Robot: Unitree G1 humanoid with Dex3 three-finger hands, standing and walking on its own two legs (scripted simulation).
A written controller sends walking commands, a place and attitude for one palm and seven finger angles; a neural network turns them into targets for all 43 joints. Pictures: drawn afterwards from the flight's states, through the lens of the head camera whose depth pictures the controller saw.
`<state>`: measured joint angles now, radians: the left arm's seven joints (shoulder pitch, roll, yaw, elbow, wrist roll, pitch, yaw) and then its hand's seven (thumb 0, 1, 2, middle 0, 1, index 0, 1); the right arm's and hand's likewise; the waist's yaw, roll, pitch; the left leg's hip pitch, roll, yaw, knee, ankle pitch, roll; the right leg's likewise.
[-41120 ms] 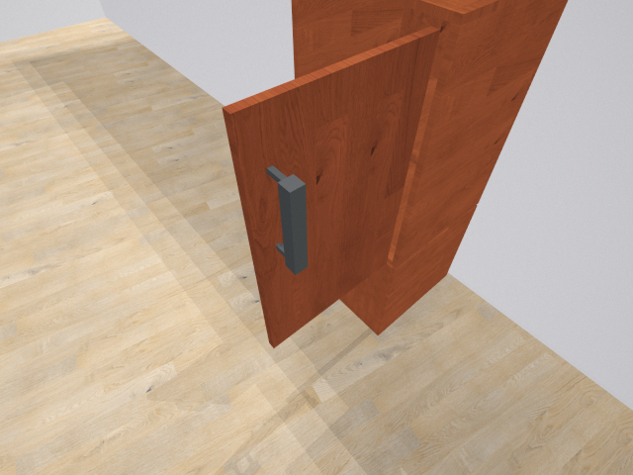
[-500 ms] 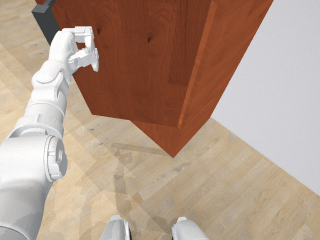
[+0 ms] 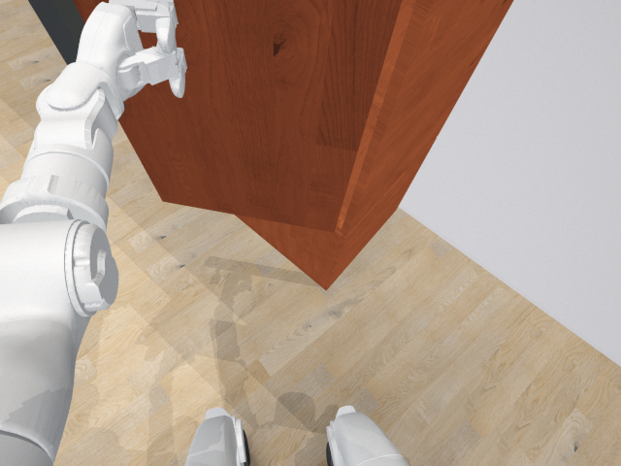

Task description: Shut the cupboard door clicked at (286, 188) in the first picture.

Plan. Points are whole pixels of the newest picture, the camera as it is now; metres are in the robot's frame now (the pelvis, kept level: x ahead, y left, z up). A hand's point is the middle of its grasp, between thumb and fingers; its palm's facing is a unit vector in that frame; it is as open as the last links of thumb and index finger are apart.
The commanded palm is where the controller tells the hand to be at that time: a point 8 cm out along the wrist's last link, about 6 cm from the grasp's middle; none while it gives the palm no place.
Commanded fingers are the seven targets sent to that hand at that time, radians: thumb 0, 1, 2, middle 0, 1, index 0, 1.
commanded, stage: push the door shut along its arc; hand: left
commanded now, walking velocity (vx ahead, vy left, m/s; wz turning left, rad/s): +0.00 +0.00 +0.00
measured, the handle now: (88, 42) +0.61 +0.18 +0.14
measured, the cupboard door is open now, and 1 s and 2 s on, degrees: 31 26 26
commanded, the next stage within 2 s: pull the fist back off the door in 0.02 s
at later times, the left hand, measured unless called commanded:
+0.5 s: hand (204, 61) +0.57 +0.05 +0.13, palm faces +0.09 -1.00 -0.01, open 3.1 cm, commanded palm +0.53 +0.10 +0.14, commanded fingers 0.00 0.90 0.90 -1.30 -1.50 -1.30 -1.50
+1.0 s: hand (198, 111) +0.49 +0.06 +0.14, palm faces +0.09 -1.00 -0.02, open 3.1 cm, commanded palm +0.46 +0.10 +0.14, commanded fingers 0.00 0.90 0.90 -1.30 -1.50 -1.30 -1.50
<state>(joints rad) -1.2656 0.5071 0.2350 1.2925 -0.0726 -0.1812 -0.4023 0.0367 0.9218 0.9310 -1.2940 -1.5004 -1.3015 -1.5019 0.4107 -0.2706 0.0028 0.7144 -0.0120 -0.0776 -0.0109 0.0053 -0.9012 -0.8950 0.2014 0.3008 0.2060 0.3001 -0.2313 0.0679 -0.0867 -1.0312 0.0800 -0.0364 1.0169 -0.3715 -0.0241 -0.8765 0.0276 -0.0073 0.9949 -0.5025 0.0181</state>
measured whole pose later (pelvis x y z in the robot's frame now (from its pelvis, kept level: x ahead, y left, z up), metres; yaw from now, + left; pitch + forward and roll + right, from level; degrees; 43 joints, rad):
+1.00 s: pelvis +0.03 -0.01 +0.03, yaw +1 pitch +13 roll -1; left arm -0.75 0.09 0.15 0.89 -0.03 -0.27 0.19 0.02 0.90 0.90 -1.30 -1.50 -1.30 -1.50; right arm 0.33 -0.25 -0.05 0.67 -0.01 -0.01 0.05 0.01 -0.91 -0.90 0.20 0.30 0.20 0.30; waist -0.10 0.05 -0.11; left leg -0.71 0.07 -0.02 0.83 -0.36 -0.04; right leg -0.57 0.01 0.00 0.83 -0.49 0.00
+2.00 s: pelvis +0.02 +0.00 +0.07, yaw +2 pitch -3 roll +0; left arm 0.16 0.28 0.13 -0.14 -0.07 -0.02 0.07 0.02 0.89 0.90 -0.87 -1.03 -0.88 -1.04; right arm 0.14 -0.21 0.06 0.59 0.03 0.01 -0.08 0.01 -0.90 -0.90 0.20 0.30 0.20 0.30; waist 0.04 0.06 0.00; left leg -0.19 0.03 0.01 0.44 -0.19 -0.02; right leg -0.06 -0.03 0.01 0.42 -0.31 0.02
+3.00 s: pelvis +0.04 +0.00 +0.07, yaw +2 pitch +0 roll -1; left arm 0.51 0.40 0.37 -0.38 -0.07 -0.11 0.10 0.01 0.89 0.89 -0.21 -0.30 -0.21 -0.30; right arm 0.17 -0.24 0.00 0.61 0.02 0.02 -0.09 0.01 -0.90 -0.90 0.20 0.30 0.21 0.30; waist 0.02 0.08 -0.02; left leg -0.28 0.04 -0.01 0.51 -0.23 -0.02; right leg -0.11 -0.02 -0.01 0.43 -0.33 0.03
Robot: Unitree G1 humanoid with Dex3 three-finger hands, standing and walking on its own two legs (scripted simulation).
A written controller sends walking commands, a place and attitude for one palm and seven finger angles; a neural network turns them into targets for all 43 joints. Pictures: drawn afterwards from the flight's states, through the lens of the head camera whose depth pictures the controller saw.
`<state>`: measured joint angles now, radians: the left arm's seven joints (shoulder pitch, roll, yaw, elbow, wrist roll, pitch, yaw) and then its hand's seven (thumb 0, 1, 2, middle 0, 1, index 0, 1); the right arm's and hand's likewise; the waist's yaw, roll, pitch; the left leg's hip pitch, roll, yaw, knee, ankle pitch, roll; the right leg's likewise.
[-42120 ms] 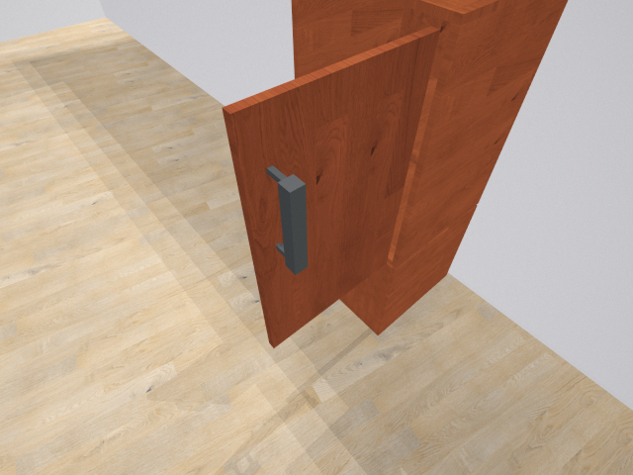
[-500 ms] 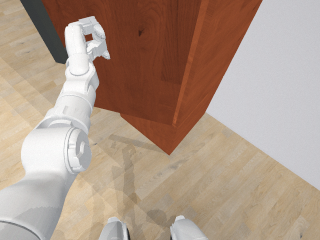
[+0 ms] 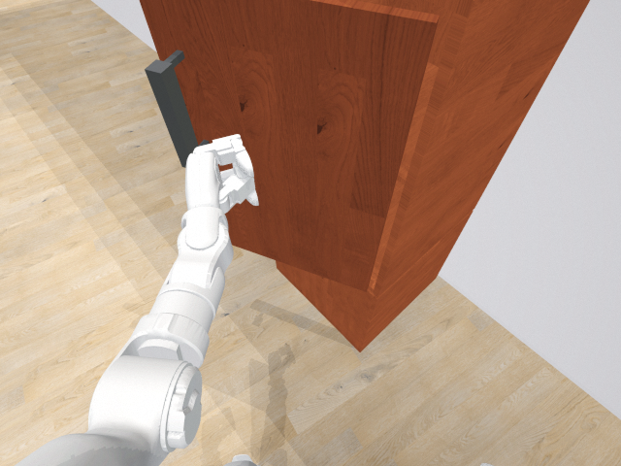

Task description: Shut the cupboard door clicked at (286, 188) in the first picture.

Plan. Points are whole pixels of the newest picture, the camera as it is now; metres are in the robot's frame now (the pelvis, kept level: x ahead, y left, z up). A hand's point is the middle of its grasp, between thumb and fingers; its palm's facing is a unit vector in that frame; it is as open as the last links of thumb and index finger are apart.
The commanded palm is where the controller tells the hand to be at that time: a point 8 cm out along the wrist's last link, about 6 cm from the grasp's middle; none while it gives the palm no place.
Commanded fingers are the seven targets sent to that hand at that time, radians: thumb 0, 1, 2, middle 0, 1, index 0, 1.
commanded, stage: draw the hand back to the body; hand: left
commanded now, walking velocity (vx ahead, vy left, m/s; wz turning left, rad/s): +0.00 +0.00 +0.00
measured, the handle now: (185, 113) +0.61 +0.17 +0.10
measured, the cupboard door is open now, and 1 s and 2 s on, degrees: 26 26 26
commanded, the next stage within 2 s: step back with the hand held close in 1.70 s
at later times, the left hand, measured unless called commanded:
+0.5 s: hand (187, 215) +0.38 +0.13 +0.14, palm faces +0.09 -1.00 -0.02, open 3.1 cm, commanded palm +0.33 +0.17 +0.15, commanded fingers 0.00 0.90 0.90 -1.30 -1.50 -1.30 -1.50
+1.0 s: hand (46, 310) +0.25 +0.22 +0.17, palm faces +0.26 -0.93 -0.28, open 3.8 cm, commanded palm +0.21 +0.26 +0.19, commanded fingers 0.00 0.90 0.90 -0.61 -0.75 -0.61 -0.75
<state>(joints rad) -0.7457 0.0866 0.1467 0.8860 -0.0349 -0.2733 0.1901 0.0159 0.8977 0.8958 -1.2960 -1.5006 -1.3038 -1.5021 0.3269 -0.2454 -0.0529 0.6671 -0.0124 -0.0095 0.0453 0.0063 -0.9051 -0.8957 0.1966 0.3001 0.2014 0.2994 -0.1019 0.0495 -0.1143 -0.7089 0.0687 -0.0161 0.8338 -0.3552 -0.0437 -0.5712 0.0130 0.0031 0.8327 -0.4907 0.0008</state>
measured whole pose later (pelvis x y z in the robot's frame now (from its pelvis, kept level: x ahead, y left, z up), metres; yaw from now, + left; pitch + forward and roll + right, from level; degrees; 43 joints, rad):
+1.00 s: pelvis -0.01 +0.01 +0.04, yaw +0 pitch -3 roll +0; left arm 0.16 0.28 0.13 -0.14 -0.07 -0.02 0.07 0.02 0.89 0.90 -0.87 -1.03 -0.88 -1.04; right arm 0.14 -0.21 0.06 0.59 0.03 0.01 -0.08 0.01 -0.90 -0.90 0.20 0.30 0.20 0.30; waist 0.04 0.06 0.00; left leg -0.19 0.03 0.01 0.44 -0.19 -0.02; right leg -0.06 -0.03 0.01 0.42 -0.31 0.02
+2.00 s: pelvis +0.01 +0.02 +0.04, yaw +1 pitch +0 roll -1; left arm 0.51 0.40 0.37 -0.38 -0.07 -0.11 0.10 0.01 0.89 0.89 -0.21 -0.30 -0.21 -0.30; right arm 0.17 -0.24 0.00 0.61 0.02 0.02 -0.09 0.01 -0.90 -0.90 0.20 0.30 0.21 0.30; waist 0.02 0.08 -0.02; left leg -0.28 0.04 -0.01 0.51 -0.23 -0.02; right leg -0.11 -0.02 -0.01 0.43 -0.33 0.03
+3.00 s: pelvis -0.17 +0.04 +0.02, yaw +4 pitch -2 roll -2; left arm 0.56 0.51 0.48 -0.57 -0.05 -0.27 0.17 0.01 0.88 0.89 -0.21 -0.30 -0.22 -0.30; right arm 0.21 -0.21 -0.02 0.65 -0.01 -0.07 -0.06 0.01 -0.90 -0.90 0.20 0.30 0.21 0.30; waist 0.00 -0.01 0.03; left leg -0.60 0.02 0.01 0.85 -0.38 -0.02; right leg -0.42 -0.02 0.02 0.62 -0.21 0.00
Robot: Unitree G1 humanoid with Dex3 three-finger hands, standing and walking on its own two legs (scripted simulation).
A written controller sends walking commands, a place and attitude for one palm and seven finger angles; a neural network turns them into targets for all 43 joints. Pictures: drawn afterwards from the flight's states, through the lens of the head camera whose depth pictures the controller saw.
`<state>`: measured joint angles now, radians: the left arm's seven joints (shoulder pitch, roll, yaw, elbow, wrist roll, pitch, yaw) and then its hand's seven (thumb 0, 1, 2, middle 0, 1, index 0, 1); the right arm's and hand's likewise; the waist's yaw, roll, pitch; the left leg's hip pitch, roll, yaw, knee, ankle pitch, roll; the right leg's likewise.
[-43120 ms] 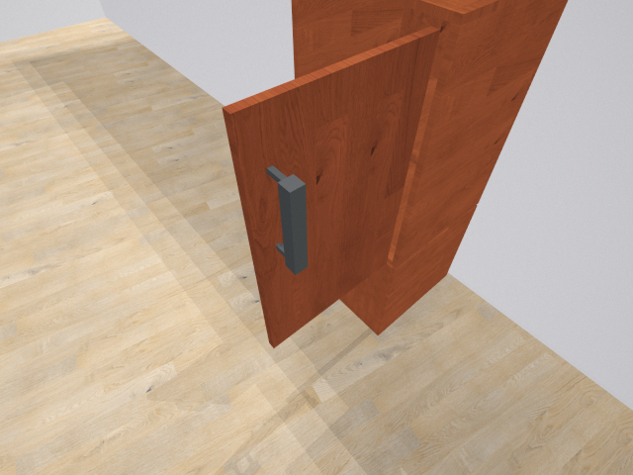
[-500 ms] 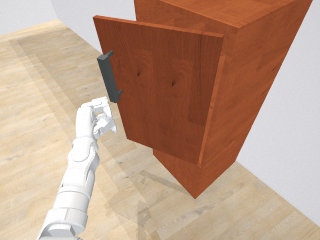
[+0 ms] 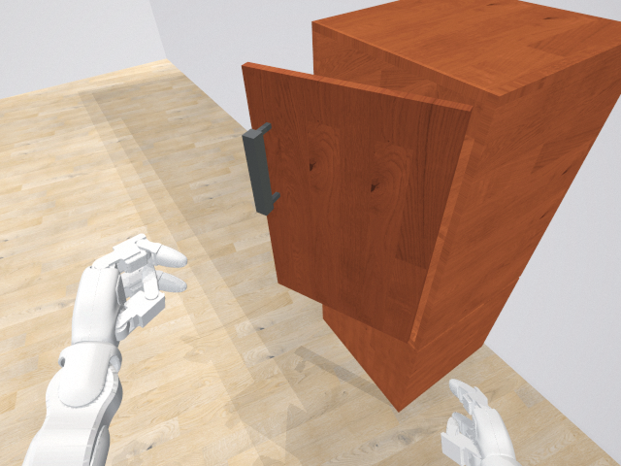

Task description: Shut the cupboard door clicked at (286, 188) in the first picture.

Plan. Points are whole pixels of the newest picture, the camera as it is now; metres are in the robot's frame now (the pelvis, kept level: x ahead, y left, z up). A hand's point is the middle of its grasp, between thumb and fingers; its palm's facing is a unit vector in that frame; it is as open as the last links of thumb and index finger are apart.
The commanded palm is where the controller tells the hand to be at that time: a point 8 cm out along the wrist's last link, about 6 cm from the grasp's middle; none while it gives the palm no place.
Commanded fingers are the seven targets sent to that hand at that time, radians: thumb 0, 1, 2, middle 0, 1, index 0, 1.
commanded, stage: draw the hand back to the body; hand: left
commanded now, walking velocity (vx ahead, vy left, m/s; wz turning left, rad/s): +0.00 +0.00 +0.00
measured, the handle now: (265, 169) +0.62 +0.15 +0.06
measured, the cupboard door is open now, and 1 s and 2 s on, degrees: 26 26 26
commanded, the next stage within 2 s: step back with the hand held close in 0.70 s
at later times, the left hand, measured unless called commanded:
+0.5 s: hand (59, 338) +0.19 +0.27 +0.16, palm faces +0.49 -0.77 -0.42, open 7.1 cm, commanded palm +0.15 +0.30 +0.18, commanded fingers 0.00 0.90 0.90 -0.20 -0.30 -0.20 -0.30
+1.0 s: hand (69, 326) +0.21 +0.27 +0.15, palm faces +0.40 -0.77 -0.49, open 7.4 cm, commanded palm +0.15 +0.31 +0.18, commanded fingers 0.00 0.90 0.90 -0.20 -0.30 -0.20 -0.30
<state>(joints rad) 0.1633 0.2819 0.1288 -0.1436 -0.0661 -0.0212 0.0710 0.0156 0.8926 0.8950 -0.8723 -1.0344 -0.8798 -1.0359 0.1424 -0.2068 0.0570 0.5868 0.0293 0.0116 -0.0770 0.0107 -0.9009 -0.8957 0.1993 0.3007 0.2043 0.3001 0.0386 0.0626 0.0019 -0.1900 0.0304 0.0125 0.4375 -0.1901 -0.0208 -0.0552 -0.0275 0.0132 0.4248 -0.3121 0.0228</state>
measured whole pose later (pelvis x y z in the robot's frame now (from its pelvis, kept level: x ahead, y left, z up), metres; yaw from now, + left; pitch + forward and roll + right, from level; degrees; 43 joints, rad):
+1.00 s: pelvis +0.01 +0.00 +0.00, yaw +1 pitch +0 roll -1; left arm 0.51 0.40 0.37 -0.38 -0.07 -0.11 0.10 0.01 0.89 0.89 -0.21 -0.30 -0.21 -0.30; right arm 0.17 -0.24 0.00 0.61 0.02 0.02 -0.09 0.01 -0.90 -0.90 0.20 0.30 0.21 0.30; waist 0.02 0.08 -0.02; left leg -0.28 0.04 -0.01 0.51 -0.23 -0.02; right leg -0.11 -0.02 -0.01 0.43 -0.33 0.03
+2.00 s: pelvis -0.16 +0.03 -0.03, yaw +3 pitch -2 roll -2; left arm 0.56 0.51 0.48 -0.57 -0.05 -0.27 0.17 0.01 0.88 0.89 -0.21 -0.30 -0.22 -0.30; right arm 0.21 -0.21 -0.02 0.65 -0.01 -0.07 -0.06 0.01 -0.90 -0.90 0.20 0.30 0.21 0.30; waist 0.00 -0.01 0.03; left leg -0.60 0.02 0.01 0.85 -0.38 -0.02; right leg -0.42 -0.02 0.02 0.62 -0.21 0.00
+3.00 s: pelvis -0.24 +0.06 -0.02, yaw +2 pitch +1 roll +0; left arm 0.27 0.27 0.09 0.34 0.01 0.04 0.03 0.00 0.90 0.90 -0.19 -0.30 -0.20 -0.30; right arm 0.18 -0.26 0.00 0.75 0.00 -0.01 0.00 0.01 -0.90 -0.90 0.20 0.30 0.21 0.30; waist -0.02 0.07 -0.04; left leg -0.37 0.02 0.06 0.64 -0.29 0.02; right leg -0.24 0.01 -0.07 0.62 -0.39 -0.03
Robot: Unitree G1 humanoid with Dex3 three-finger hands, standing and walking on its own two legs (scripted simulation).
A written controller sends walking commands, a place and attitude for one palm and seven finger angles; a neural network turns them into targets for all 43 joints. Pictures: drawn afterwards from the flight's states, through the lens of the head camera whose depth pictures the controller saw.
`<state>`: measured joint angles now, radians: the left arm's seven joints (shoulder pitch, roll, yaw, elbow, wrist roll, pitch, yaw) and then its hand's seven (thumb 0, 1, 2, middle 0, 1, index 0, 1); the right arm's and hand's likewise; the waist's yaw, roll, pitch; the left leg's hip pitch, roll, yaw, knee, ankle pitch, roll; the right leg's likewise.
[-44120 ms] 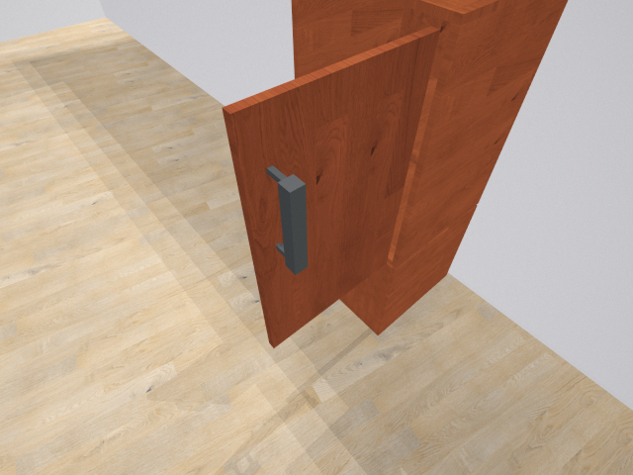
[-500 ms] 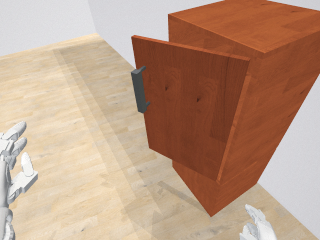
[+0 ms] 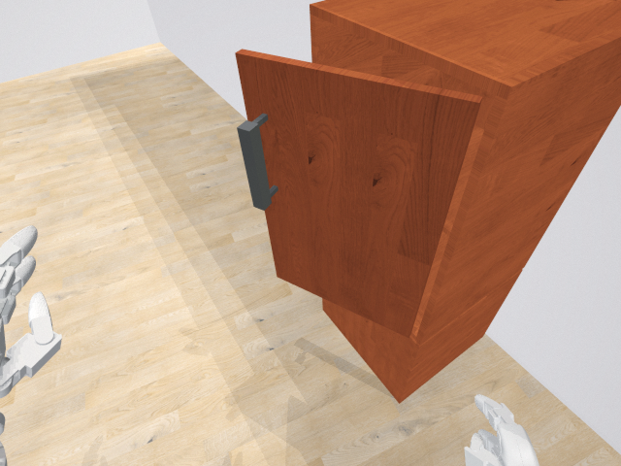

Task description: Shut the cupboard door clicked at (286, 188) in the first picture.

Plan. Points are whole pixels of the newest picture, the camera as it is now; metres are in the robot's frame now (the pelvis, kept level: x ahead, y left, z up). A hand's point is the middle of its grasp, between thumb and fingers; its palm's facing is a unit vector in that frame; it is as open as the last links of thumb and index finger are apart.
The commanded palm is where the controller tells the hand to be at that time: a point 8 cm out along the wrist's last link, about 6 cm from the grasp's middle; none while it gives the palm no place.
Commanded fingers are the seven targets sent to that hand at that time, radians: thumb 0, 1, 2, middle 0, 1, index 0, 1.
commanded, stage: step back with the hand held close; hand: left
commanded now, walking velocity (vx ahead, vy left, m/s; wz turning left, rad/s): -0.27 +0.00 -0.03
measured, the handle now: (262, 162) +0.61 +0.14 +0.06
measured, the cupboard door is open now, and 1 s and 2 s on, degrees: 26 26 26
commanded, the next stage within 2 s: stop stepping back and stand still in 0.94 s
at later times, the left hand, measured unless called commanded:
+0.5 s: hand out of the picture +0.11 +0.29 +0.16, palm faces +0.44 -0.76 -0.48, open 7.4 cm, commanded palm +0.05 +0.32 +0.18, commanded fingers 0.00 0.90 0.90 -0.20 -0.30 -0.20 -0.30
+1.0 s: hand out of the picture +0.01 +0.29 +0.18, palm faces +0.47 -0.73 -0.50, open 7.4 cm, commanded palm -0.05 +0.33 +0.18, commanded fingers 0.00 0.90 0.90 -0.20 -0.30 -0.20 -0.30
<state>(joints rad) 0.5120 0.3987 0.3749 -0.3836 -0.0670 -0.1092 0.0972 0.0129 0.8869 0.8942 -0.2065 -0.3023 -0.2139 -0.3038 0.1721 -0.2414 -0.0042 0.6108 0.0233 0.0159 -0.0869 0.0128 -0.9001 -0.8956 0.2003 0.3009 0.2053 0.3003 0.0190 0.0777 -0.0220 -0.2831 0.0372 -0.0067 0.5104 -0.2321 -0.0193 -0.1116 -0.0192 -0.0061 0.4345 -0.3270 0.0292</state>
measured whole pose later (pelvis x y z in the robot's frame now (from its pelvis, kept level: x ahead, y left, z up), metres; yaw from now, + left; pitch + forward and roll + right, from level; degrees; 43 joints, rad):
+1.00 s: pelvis -0.17 +0.03 -0.02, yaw +3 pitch -2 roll -2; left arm 0.56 0.51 0.48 -0.57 -0.05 -0.27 0.17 0.01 0.88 0.89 -0.21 -0.30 -0.22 -0.30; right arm 0.21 -0.21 -0.02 0.65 -0.01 -0.07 -0.06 0.01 -0.90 -0.90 0.20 0.30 0.21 0.30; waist 0.00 -0.01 0.03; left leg -0.60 0.02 0.01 0.85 -0.38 -0.02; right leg -0.42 -0.02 0.02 0.62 -0.21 0.00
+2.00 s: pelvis -0.25 +0.06 -0.01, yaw +2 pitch +1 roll +0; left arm 0.27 0.27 0.09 0.34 0.01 0.04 0.03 0.00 0.90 0.90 -0.19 -0.30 -0.20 -0.30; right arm 0.18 -0.26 0.00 0.75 0.00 -0.01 0.00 0.01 -0.90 -0.90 0.20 0.30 0.21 0.30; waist -0.02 0.07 -0.04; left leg -0.37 0.02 0.06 0.64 -0.29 0.02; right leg -0.24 0.01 -0.07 0.62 -0.39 -0.03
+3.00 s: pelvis -0.28 +0.08 +0.00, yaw -1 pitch -2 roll -1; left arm 0.39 0.08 0.00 1.16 0.02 0.00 0.04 0.00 0.91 0.89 -0.19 -0.30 -0.20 -0.30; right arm 0.36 -0.09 -0.01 1.13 -0.01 0.02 -0.04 0.00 -0.90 -0.90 0.20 0.30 0.20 0.30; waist -0.01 0.00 0.00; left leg -0.23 0.00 0.10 0.42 -0.16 0.05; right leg -0.14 0.00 -0.02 0.42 -0.25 -0.01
